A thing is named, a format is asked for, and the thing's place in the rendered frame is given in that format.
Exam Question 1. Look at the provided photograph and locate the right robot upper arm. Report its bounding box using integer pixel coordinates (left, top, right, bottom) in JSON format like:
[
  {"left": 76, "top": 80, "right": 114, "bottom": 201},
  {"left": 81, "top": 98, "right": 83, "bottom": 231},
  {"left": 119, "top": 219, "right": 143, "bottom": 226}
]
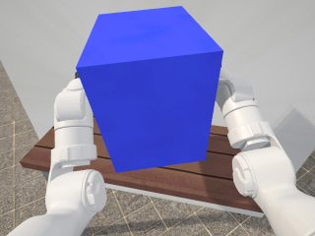
[{"left": 232, "top": 147, "right": 315, "bottom": 236}]

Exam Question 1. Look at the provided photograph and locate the left robot upper arm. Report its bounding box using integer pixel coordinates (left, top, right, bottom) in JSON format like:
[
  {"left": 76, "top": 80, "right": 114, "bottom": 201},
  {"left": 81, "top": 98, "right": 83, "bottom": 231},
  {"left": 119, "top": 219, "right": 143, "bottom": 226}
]
[{"left": 7, "top": 169, "right": 107, "bottom": 236}]

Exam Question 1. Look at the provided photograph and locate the carton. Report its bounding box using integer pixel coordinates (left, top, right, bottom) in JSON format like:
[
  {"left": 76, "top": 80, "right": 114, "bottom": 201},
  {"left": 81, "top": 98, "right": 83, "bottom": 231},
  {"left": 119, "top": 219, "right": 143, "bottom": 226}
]
[{"left": 76, "top": 6, "right": 223, "bottom": 173}]

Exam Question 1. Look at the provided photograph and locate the robot left forearm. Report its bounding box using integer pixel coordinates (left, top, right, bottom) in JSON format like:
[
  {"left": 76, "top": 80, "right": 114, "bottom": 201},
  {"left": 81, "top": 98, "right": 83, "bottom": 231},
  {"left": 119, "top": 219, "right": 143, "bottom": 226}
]
[{"left": 45, "top": 78, "right": 97, "bottom": 210}]

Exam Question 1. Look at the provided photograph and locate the robot right forearm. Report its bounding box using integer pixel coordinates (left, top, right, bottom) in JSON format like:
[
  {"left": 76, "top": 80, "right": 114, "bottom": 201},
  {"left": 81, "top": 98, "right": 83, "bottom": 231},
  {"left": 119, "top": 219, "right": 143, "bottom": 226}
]
[{"left": 215, "top": 68, "right": 296, "bottom": 185}]

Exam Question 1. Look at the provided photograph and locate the table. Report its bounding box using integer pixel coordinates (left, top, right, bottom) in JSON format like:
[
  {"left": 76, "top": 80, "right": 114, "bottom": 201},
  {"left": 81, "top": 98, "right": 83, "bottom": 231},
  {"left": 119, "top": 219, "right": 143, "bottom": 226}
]
[{"left": 19, "top": 115, "right": 263, "bottom": 236}]

